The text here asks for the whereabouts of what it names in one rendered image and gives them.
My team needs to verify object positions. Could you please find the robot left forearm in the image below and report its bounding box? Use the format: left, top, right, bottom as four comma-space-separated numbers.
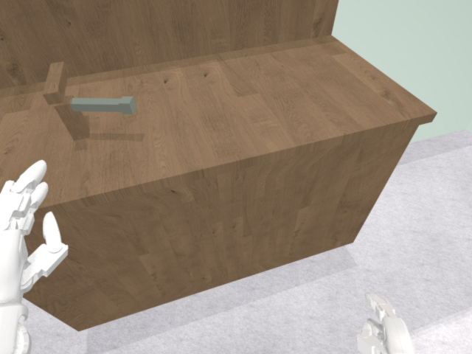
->
0, 302, 32, 354

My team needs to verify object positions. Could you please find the counter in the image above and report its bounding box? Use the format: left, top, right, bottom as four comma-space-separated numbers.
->
0, 0, 437, 332

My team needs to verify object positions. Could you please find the right robot hand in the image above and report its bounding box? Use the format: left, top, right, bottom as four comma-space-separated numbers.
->
357, 292, 415, 354

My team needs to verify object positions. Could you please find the tap lever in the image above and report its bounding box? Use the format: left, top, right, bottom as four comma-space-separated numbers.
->
70, 97, 136, 114

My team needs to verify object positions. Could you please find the left robot hand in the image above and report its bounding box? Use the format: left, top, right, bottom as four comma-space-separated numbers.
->
0, 160, 68, 304

